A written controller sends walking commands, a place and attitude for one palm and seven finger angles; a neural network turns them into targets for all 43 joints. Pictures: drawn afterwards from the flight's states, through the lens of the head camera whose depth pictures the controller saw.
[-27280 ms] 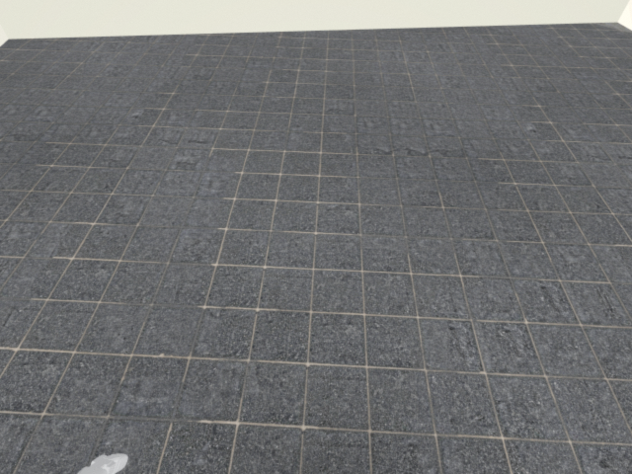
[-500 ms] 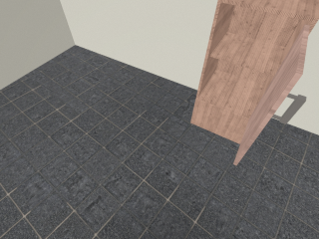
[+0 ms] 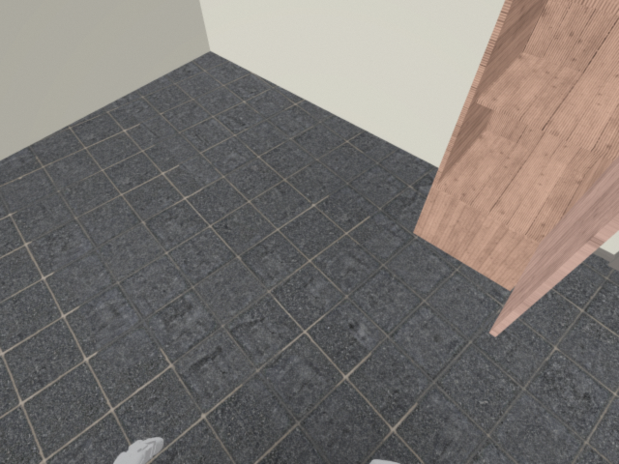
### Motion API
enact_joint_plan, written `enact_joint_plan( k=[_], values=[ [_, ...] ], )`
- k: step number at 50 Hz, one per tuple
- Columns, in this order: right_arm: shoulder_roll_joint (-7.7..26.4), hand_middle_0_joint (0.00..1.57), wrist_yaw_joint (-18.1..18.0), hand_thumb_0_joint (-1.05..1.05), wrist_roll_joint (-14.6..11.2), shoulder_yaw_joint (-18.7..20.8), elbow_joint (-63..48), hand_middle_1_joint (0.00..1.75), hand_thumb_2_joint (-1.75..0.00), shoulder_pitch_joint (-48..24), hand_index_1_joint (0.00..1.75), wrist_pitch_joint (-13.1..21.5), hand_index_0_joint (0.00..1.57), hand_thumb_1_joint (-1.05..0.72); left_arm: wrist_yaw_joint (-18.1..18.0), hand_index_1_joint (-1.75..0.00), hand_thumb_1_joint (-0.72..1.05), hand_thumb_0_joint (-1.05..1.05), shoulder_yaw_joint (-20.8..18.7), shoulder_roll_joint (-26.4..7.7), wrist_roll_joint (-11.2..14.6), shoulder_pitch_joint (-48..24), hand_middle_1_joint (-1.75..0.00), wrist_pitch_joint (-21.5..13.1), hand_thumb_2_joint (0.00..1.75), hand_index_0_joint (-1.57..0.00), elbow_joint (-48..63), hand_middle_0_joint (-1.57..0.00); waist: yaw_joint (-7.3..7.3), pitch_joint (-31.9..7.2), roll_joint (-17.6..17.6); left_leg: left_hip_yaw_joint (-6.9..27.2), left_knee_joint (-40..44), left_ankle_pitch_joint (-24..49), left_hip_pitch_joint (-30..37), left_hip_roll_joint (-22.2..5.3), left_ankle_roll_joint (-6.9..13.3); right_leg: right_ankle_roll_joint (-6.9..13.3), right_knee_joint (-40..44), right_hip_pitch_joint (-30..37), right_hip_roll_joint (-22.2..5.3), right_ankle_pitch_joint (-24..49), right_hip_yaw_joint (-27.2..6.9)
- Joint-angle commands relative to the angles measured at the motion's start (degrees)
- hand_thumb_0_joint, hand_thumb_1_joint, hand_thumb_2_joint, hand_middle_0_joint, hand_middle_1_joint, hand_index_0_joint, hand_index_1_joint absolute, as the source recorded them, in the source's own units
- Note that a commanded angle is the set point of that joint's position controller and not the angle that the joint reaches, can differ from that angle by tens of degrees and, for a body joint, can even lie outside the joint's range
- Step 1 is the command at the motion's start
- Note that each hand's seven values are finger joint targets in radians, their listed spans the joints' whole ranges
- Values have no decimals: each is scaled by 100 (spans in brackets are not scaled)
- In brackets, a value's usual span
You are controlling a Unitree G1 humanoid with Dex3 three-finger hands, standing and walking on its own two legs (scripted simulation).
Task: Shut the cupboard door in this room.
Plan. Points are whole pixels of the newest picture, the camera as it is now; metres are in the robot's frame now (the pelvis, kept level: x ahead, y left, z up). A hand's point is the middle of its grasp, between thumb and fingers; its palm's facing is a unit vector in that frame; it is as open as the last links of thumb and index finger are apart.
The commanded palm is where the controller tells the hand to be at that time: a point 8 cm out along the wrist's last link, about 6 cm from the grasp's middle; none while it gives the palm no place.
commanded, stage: stand and wait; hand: left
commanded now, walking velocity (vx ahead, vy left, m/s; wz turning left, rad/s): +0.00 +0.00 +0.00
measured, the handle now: out of the picture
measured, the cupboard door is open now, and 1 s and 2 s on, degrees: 90 90 90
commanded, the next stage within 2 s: turn or walk to find it in 0.64 s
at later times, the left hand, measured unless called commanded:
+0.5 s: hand out of the picture -0.01 +0.15 -0.18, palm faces +0.09 -0.98 -0.19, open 7.3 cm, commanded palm none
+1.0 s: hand out of the picture +0.03 +0.18 -0.17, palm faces +0.07 -0.98 -0.21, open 7.4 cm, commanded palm none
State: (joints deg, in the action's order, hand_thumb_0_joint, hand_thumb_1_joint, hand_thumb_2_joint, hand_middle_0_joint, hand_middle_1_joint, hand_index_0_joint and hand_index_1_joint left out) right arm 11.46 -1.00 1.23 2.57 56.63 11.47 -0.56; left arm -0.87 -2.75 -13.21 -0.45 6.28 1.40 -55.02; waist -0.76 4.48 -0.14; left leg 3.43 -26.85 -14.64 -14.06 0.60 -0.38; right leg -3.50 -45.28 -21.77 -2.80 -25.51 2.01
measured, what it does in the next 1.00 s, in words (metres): steps on the spot: right foot, then left foot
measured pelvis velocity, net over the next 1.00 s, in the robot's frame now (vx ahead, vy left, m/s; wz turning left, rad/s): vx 0.01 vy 0.00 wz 0.04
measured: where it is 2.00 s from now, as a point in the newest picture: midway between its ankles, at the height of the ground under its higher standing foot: outside the picture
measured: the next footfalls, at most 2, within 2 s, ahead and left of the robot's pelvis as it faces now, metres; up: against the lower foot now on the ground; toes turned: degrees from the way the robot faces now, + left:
right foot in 0.06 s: +0.04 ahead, -0.13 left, +0.00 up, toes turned -3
left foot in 0.38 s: +0.02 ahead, +0.11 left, +0.00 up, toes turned +4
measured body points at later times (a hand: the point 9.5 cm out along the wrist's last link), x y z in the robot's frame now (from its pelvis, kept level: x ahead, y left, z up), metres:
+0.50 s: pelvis +0.02 -0.03 +0.00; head +0.04 -0.03 +0.45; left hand -0.01 +0.20 -0.16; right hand +0.08 -0.26 -0.15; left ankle -0.02 +0.11 -0.74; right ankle +0.00 -0.13 -0.74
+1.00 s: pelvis +0.01 +0.00 +0.00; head +0.03 +0.00 +0.45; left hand +0.03 +0.23 -0.16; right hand +0.02 -0.22 -0.16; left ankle -0.02 +0.11 -0.74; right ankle +0.00 -0.13 -0.74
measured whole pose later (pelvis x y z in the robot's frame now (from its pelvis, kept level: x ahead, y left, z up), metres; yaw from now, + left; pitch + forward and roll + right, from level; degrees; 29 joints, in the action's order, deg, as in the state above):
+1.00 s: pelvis +0.01 +0.00 +0.00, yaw +2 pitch -1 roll +0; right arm 8.3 -1.5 0.2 0.1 65.6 14.7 0.6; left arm -1.7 -0.5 -10.5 -0.4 12.1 -0.4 -63.4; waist 0.1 3.1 0.4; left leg -1.4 -24.4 -15.2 -7.8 0.0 0.3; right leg -1.0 -24.9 -8.6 -2.9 -14.7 5.0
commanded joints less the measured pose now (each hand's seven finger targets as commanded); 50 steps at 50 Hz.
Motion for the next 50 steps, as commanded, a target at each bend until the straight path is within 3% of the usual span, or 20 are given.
enact_joint_plan(
  k=[1, 2, 3, 4, 5, 6, 7, 9, 12, 15, 17, 18, 19, 20, 22, 27, 32, 37, 50],
  values=[
    [902, 20, -24, 0, -43, 241, -124, 30, -90, 78, 30, 61, 20, -90, -25, -30, 90, 0, -1, -426, -4, 856, -30, -191, 90, -20, -26, -20, 229, -912, -702, 715, -53, 2415, 433, -885, 430, 36, 2264, 1305, 52, 1559, 179],
    [650, 20, 3, 0, -88, 197, -112, 30, -90, 147, 30, 92, 20, -90, -62, -30, 90, 0, -28, -723, -47, 1044, -30, -262, 90, -20, -110, -20, 259, -1018, -6, 363, -536, 1366, -149, -587, 119, 184, 2514, 2015, -611, 2348, -456],
    [347, 20, 30, 0, -116, 108, -192, 30, -90, 172, 30, 86, 20, -90, -92, -30, 90, 0, -70, -1079, -75, 932, -30, -293, 90, -20, -121, -20, 157, -823, 1097, -88, -839, -448, -839, -79, -131, 619, 2589, 2105, -1600, 3006, -1483],
    [461, 20, -2, 0, -96, 136, -244, 30, -90, -12, 30, -32, 20, -90, -70, -30, 90, 0, -104, -1186, -53, 877, -30, -288, 90, -20, -57, -20, 281, -577, 1559, -67, -1425, -1734, -667, -36, -154, 1119, 2943, 1274, -2034, 2695, -1874],
    [552, 20, -12, 0, -59, 164, -195, 30, -90, -126, 30, -106, 20, -90, -68, -30, 90, 0, -105, -1098, -60, 740, -30, -266, 90, -20, -32, -20, 276, -168, 1622, 82, -1917, -1813, -635, -130, -93, 1312, 3124, 720, -1931, 2215, -1974],
    [544, 20, -9, 0, -46, 154, -83, 30, -90, -71, 30, -90, 20, -90, -76, -30, 90, 0, -59, -885, -67, 602, -30, -244, 90, -20, -77, -20, 157, -39, 1239, -6, -2138, -1593, -702, -171, -75, 1354, 2960, 792, -1730, 2600, -1735],
    [461, 20, -5, 0, -64, 126, 45, 30, -90, 31, 30, -74, 20, -90, -73, -30, 90, 0, -42, -826, -64, 491, -30, -244, 90, -20, -66, -20, 89, -54, 960, -83, -2241, -1409, -678, -216, -80, 1349, 2754, 949, -1536, 3160, -1318],
    [352, 20, -1, 0, -88, 75, 128, 30, -90, 45, 30, -42, 20, -90, -71, -30, 90, 0, -28, -726, -68, 658, -30, -279, 90, -20, -136, -20, 134, -332, 948, -252, -1999, -1296, -644, -201, -134, 1260, 2453, 1446, -1280, 4293, -859],
    [318, 20, -6, 0, -109, 29, 170, 30, -90, -103, 30, -11, 20, -90, -90, -30, 90, 0, -11, -715, -66, 984, -30, -301, 90, -20, -335, -20, 257, -563, 968, -405, -1442, -1071, -490, -202, -182, 1220, 2380, 1816, -1195, 4805, -807],
    [300, 20, -34, 0, -104, -1, 292, 30, -90, -26, 30, 23, 20, -90, -107, -30, 90, 0, -9, -708, -44, 982, -30, -294, 90, -20, -456, -20, 185, -621, 987, -470, -502, -549, -29, -225, -174, 1127, 2354, 1705, -1071, 4372, -770],
    [344, 20, -47, 0, -92, -15, 451, 30, -90, 153, 30, 83, 20, -90, -114, -30, 90, 0, 14, -636, -3, 905, -30, -295, 90, -20, -523, -20, 65, -649, 752, -462, 424, 353, 649, -296, -138, 872, 2238, 1390, -933, 3778, -680],
    [460, 20, -52, 0, -82, -7, 510, 30, -90, 206, 30, 135, 20, -90, -108, -30, 90, 0, 31, -551, 21, 897, -30, -280, 90, -20, -538, -20, 47, -694, 403, -223, 607, 1128, 1042, -552, -56, 669, 2129, 1098, -707, 3207, -506],
    [581, 20, -63, 0, -70, 1, 533, 30, -90, 116, 30, 158, 20, -90, -94, -30, 90, 0, 68, -406, 19, 1008, -30, -265, 90, -20, -560, -20, 127, -697, 28, -75, 405, 1718, 1252, -856, 58, 492, 2229, 856, -507, 2648, -376],
    [599, 20, -72, 0, -81, -2, 536, 30, -90, 60, 30, 150, 20, -90, -91, -30, 90, 0, 83, -338, -6, 1067, -30, -257, 90, -20, -596, -20, 146, -683, 63, -132, 289, 1594, 1212, -958, 81, 426, 2456, 841, -452, 2282, -387],
    [516, 20, -93, 0, -95, -36, 617, 30, -90, 19, 30, 166, 20, -90, -79, -30, 90, 0, 97, -424, 2, 897, -30, -250, 90, -20, -710, -20, 84, -488, -273, -154, 404, 1569, 946, -877, 56, 399, 2481, 1118, -456, 2395, -312],
    [446, 20, -122, 0, -95, -83, 677, 30, -90, 75, 30, 173, 20, -90, -77, -30, 90, 0, 155, -379, 1, 1025, -30, -251, 90, -20, -864, -20, 114, -149, -151, -210, 673, 1175, 784, -809, 26, 419, 2673, 1213, -462, 2303, -316],
    [493, 20, -128, 0, -90, -79, 690, 30, -90, 184, 30, 214, 20, -90, -79, -30, 90, 0, 150, -397, -2, 1036, -30, -263, 90, -20, -863, -20, 115, -166, -65, -187, 802, 1120, 755, -807, 53, 421, 2707, 1325, -456, 2226, -300],
    [399, 20, -101, 0, -82, -96, 635, 30, -90, 256, 30, 170, 20, -90, -110, -30, 90, 0, 112, -343, 16, 1035, -30, -181, 90, -20, -753, -20, 157, -172, -169, -39, 642, 1365, 402, -788, 76, 330, 2311, 1405, -525, 2151, -21],
    [469, 20, -88, 0, -93, -81, 713, 30, -90, 505, 30, 242, 20, -90, -112, -30, 90, 0, 137, -408, 5, 929, -30, -229, 90, -20, -702, -20, 134, -122, 59, 24, 801, 1211, 372, -730, 113, 357, 2458, 1455, -505, 1987, -85]
  ],
)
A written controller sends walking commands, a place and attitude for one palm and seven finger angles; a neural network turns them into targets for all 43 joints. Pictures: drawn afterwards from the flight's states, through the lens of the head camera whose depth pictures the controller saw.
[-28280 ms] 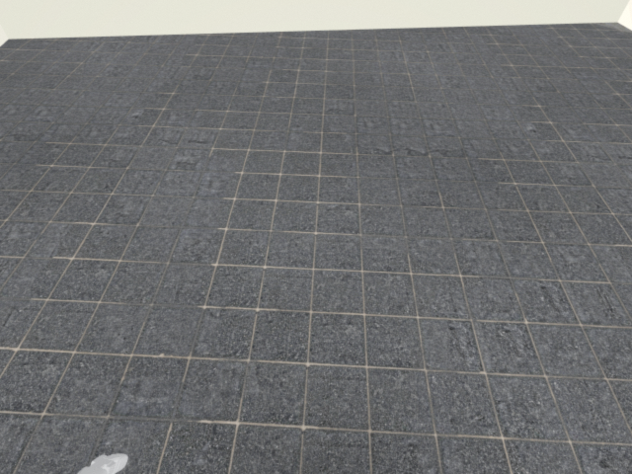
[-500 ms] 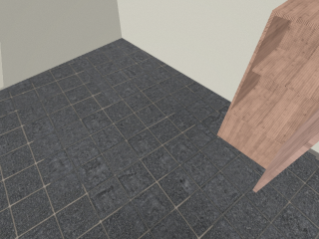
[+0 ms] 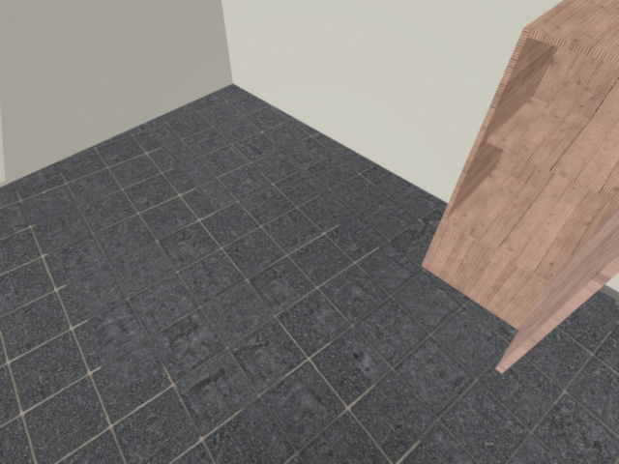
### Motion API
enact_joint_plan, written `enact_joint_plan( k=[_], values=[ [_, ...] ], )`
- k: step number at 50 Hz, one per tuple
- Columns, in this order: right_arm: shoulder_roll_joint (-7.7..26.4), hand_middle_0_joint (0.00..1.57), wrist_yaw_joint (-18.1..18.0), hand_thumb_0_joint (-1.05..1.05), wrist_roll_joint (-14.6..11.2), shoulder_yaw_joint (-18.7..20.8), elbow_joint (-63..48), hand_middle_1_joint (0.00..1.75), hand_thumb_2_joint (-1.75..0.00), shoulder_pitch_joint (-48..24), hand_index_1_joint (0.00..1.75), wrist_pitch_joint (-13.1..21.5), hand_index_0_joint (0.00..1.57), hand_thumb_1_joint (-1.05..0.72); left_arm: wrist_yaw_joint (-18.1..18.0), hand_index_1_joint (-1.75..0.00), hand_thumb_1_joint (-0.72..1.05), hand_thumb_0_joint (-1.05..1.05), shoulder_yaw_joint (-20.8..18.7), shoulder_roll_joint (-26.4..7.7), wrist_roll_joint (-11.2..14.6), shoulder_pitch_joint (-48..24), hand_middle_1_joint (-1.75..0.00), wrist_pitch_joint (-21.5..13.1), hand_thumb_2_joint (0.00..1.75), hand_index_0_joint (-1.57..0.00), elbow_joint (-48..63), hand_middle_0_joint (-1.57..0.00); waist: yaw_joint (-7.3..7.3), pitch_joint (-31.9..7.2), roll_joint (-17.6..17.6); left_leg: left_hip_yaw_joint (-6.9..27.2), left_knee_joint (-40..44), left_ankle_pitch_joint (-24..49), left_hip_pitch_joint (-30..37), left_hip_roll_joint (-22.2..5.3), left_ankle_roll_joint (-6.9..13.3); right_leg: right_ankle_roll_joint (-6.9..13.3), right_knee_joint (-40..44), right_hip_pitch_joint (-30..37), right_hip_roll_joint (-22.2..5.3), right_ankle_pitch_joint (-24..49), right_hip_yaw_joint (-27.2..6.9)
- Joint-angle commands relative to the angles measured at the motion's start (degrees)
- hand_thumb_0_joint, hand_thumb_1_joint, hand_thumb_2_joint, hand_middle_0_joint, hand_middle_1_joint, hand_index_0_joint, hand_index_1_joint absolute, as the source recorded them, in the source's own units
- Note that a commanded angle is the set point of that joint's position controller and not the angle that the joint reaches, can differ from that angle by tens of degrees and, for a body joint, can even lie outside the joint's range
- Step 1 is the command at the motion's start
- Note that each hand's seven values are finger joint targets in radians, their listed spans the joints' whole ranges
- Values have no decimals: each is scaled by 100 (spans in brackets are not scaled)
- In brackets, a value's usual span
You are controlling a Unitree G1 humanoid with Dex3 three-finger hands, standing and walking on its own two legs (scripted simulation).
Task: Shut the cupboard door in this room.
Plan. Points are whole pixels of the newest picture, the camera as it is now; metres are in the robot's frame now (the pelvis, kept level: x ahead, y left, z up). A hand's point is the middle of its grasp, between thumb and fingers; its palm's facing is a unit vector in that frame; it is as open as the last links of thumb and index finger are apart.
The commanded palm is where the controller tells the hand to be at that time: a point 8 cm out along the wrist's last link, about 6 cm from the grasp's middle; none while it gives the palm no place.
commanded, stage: stand and wait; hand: left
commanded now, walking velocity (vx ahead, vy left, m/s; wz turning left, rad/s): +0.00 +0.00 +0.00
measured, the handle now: out of the picture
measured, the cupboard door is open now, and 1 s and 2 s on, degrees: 90 90 90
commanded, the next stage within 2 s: turn or walk to find it in 0.04 s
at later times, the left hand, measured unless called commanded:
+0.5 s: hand out of the picture -0.01 +0.20 -0.19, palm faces +0.17 -0.96 -0.21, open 7.4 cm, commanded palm none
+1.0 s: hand out of the picture -0.04 +0.18 -0.20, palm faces +0.30 -0.93 -0.19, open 7.4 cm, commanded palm none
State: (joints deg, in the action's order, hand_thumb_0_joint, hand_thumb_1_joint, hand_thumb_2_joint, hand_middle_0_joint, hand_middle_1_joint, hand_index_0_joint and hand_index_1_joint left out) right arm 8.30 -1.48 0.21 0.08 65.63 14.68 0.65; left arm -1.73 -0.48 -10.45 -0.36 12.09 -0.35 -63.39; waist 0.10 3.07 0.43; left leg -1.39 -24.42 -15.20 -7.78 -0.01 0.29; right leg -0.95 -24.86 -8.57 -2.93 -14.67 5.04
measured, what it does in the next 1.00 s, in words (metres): steps on the spot, turning left: right foot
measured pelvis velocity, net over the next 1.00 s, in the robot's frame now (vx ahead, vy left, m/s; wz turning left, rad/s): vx -0.02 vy -0.01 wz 0.28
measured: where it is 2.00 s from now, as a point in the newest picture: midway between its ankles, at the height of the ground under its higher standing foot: outside the picture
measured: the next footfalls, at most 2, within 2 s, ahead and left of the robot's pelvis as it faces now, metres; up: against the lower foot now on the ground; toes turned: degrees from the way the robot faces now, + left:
right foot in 0.72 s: +0.03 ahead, -0.15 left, +0.00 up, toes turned +4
right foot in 1.34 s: +0.06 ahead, -0.14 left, +0.00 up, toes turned +19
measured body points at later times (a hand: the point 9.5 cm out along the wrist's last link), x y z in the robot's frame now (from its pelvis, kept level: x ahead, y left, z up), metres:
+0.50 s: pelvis -0.01 +0.00 -0.02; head +0.02 +0.02 +0.43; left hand -0.02 +0.25 -0.18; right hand +0.06 -0.24 -0.16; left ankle -0.02 +0.11 -0.74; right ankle -0.01 -0.12 -0.74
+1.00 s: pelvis -0.02 -0.01 -0.02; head +0.01 +0.01 +0.43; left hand -0.06 +0.23 -0.18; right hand +0.09 -0.24 -0.16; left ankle -0.04 +0.10 -0.75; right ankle -0.01 -0.15 -0.74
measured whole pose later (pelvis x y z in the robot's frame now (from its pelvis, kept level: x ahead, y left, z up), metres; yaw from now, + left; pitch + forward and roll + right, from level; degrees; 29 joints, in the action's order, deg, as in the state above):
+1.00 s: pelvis -0.02 -0.01 -0.02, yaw +16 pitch +0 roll +0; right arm 12.2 -0.1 0.4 3.0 59.1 10.9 -1.7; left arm -1.0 -2.4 -10.8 -1.2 12.7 0.7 -58.8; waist 0.2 5.5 1.7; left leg -3.6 -34.1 -15.2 -16.3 -1.2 -0.3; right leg -2.7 -36.3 -13.6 -7.7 -21.1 9.9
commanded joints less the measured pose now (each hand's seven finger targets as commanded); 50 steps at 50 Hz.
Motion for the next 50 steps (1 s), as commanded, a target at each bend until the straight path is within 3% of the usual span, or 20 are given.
enact_joint_plan(
  k=[1, 10, 14, 18, 20, 22, 23, 24, 25, 28, 31, 34, 37, 38, 39, 43, 46, 48, 49, 50],
  values=[
    [822, 20, -42, 0, 6, 174, -197, 30, -90, 166, 30, 121, 20, -90, -27, -30, 90, 0, -96, -692, -4, 347, -30, -54, 90, -20, 133, -20, 65, 18, -36, 529, 561, 1261, -246, -669, 51, 107, 426, 146, -485, 873, -389],
    [836, 20, -13, 0, 25, 247, -422, 30, -90, 75, 30, -13, 20, -90, -47, -30, 90, 0, -190, -625, -22, 401, -30, 63, 90, -20, 301, -20, 69, -60, -357, 928, 360, 1323, -723, -772, 183, -10, -174, -13, -466, 533, -42],
    [882, 20, 10, 0, 36, 305, -647, 30, -90, -57, 30, -61, 20, -90, -43, -30, 90, 0, -271, -719, -44, 448, -30, 69, 90, -20, 411, -20, 104, -146, -114, 970, 12, 1069, -1156, -645, 199, 40, -170, 58, -652, 432, -137],
    [711, 20, 36, 0, 54, 343, -875, 30, -90, -59, 30, -128, 20, -90, -48, -30, 90, 0, -400, -1071, -76, 422, -30, 69, 90, -20, 605, -20, 95, -347, 921, 200, -1367, 330, -1382, -171, -55, 662, 365, 38, -1688, 640, -794],
    [649, 20, 44, 0, 66, 346, -911, 30, -90, -133, 30, -148, 20, -90, -47, -30, 90, 0, -383, -1033, -96, 282, -30, 54, 90, -20, 651, -20, 62, -243, 936, 69, -1705, -715, -1227, -216, -136, 925, 351, -291, -1886, 1215, -777],
    [593, 20, 77, 0, 59, 326, -869, 30, -90, 24, 30, -117, 20, -90, -42, -30, 90, 0, -359, -980, -100, 87, -30, 72, 90, -20, 668, -20, -92, -193, 533, 123, -832, 58, -638, -396, -108, 641, -100, -716, -1581, 1044, -347],
    [720, 20, 86, 0, 77, 322, -836, 30, -90, 116, 30, -70, 20, -90, -15, -30, 90, 0, -332, -854, -71, 128, -30, 90, 90, -20, 672, -20, -123, -281, -44, 647, -290, 1054, -289, -702, 49, 273, -590, -966, -1043, 613, 69],
    [1042, 20, 61, 0, 103, 352, -807, 30, -90, 175, 30, -16, 20, -90, -7, -30, 90, 0, -260, -590, -31, 180, -30, 106, 90, -20, 698, -20, -111, -362, -1006, 1638, 319, 1679, -180, -1325, 392, -90, -1223, -1089, -430, -122, 382],
    [1199, 20, 10, 0, 91, 383, -731, 30, -90, 187, 30, 19, 20, -90, -32, -30, 90, 0, -182, -498, -31, 22, -30, 117, 90, -20, 688, -20, -168, -311, -1545, 2260, 849, 2095, -125, -1671, 735, -173, -1908, -1252, -153, -1256, 198],
    [1151, 20, -78, 0, 96, 348, -675, 30, -90, -34, 30, 67, 20, -90, -6, -30, 90, 0, -139, -496, -47, 49, -30, 101, 90, -20, 528, -20, -52, -326, -881, 1943, 657, 2574, 103, -1692, 1111, -105, -2428, -1436, -265, -1710, -399],
    [1137, 20, -80, 0, 87, 338, -641, 30, -90, -249, 30, 57, 20, -90, 42, -30, 90, 0, -95, -428, -43, 243, -30, 68, 90, -20, 376, -20, 47, -401, -681, 1327, 546, 2440, 120, -1324, 901, -135, -1475, -1007, -165, -1272, -282],
    [1023, 20, -44, 0, 13, 334, -607, 30, -90, -308, 30, 26, 20, -90, 10, -30, 90, 0, -83, -487, -37, 618, -30, 9, 90, -20, 187, -20, 144, -462, -556, 1010, 147, 2046, -184, -911, 467, -196, 141, -111, -145, 178, -130],
    [693, 20, 66, 0, -21, 309, -721, 30, -90, -288, 30, -21, 20, -90, -33, -30, 90, 0, -198, -1072, -61, 424, -30, -22, 90, -20, 300, -20, 9, -246, 331, 368, -371, 567, -1008, -222, -52, 199, 371, 145, -1252, 1006, -861],
    [677, 20, 49, 0, 16, 333, -792, 30, -90, -420, 30, -106, 20, -90, -19, -30, 90, 0, -284, -1219, -57, 394, -30, -28, 90, -20, 371, -20, 88, -126, 1228, 133, -845, 83, -1096, -88, -153, 449, 637, -126, -1492, 808, -1193],
    [734, 20, 51, 0, 46, 361, -856, 30, -90, -573, 30, -153, 20, -90, -17, -30, 90, 0, -304, -1198, -71, 405, -30, -19, 90, -20, 408, -20, 156, 131, 1546, 75, -1337, -722, -1245, -61, -174, 707, 818, -353, -1710, 930, -1383],
    [629, 20, 98, 0, 11, 383, -917, 30, -90, -567, 30, -188, 20, -90, -33, -30, 90, 0, -369, -1150, -143, 295, -30, 2, 90, -20, 574, -20, 117, 152, 963, -41, -2261, -1384, -1531, -180, -193, 951, 324, -157, -1780, 2585, -764],
    [607, 20, 131, 0, 0, 365, -986, 30, -90, -500, 30, -157, 20, -90, -24, -30, 90, 0, -425, -1222, -134, 341, -30, 20, 90, -20, 615, -20, 105, -177, 1047, -258, -1205, -755, -1190, -146, -226, 698, -155, 141, -1609, 2743, -422],
    [817, 20, 144, 0, 34, 396, -949, 30, -90, -198, 30, -102, 20, -90, -6, -30, 90, 0, -446, -1207, -59, 268, -30, 70, 90, -20, 715, -20, -75, -439, 439, -103, -95, 635, -164, -305, -133, 251, -768, -443, -1349, 1932, -58],
    [1238, 20, 132, 0, 87, 488, -998, 30, -90, -60, 30, -58, 20, -90, 18, -30, 90, 0, -436, -967, -30, 335, -30, 110, 90, -20, 851, -20, -120, -641, -726, 1178, 208, 1739, 406, -1201, 265, -128, -1557, -1247, -758, 567, 345],
    [1647, 20, 121, 0, 92, 589, -1002, 30, -90, 209, 30, -67, 20, -90, 37, -30, 90, 0, -349, -694, -21, 190, -30, 120, 90, -20, 1025, -20, -242, -674, -1651, 2305, 575, 2782, 490, -2165, 949, -339, -2547, -1837, -269, -1873, 357]
  ],
)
